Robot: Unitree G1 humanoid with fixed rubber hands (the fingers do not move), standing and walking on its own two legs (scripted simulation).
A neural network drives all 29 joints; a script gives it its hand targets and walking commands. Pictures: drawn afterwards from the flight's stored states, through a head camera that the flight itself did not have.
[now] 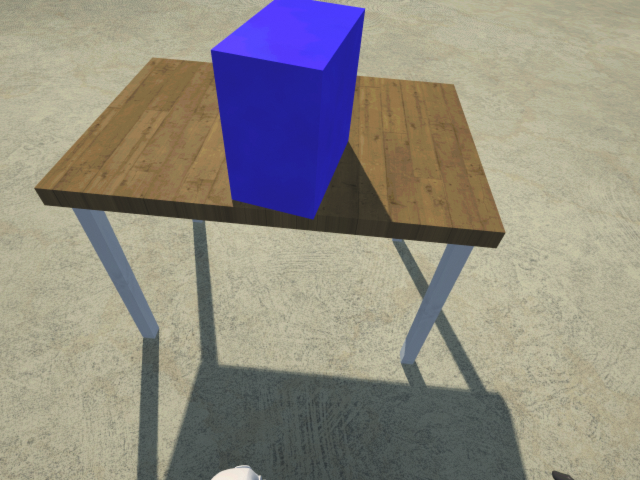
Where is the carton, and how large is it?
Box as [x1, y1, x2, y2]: [211, 0, 364, 218]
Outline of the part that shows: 273,0 211,49 232,199 313,218 348,138 364,8 313,0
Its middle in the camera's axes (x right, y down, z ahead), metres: -0.04 -0.26 +0.78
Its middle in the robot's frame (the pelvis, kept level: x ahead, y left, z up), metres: +0.77 +0.07 +0.08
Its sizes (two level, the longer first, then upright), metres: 0.298 0.175 0.297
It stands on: a table, 0.66 m high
